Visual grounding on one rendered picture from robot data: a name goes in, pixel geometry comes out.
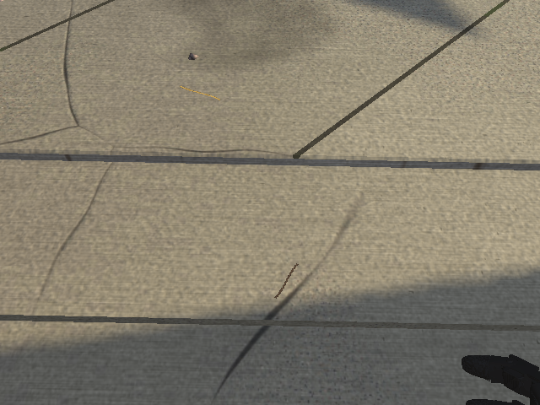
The robot right hand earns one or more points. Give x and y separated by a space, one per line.
515 373

